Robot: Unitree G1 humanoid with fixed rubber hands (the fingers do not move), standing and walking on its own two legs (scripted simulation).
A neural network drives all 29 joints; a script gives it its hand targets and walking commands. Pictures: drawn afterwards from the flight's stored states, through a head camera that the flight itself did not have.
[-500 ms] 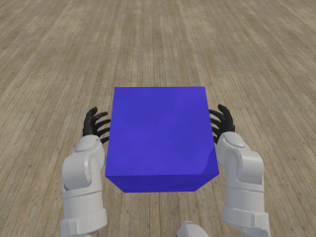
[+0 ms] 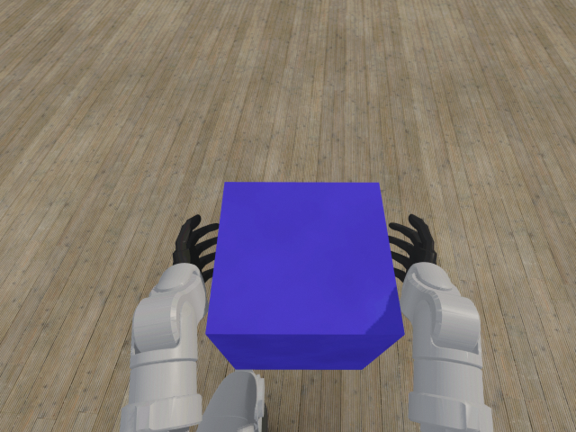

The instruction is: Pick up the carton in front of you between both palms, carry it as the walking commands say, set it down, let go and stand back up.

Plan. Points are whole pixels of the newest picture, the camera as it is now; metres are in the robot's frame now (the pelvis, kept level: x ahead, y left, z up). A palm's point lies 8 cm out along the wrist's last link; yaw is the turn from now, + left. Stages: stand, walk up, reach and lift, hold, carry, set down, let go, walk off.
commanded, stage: carry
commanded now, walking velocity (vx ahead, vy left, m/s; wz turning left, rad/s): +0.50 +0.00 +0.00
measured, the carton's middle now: (300, 285) +0.32 +0.02 -0.03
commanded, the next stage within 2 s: none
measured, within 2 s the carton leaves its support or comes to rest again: neither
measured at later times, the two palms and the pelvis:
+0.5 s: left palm (228, 80) +0.64 +0.16 +0.11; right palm (407, 81) +0.63 -0.15 +0.12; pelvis +0.36 +0.01 +0.02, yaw -2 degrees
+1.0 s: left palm (263, 27) +0.85 +0.12 +0.10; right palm (406, 27) +0.86 -0.18 +0.09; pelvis +0.63 -0.04 +0.01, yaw +1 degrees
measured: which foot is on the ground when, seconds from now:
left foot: up 0.00-0.14, down 0.16-0.66, up 0.68-0.98, down 1.00-1.00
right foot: down 0.00-0.18, up 0.20-0.64, down 0.66-1.00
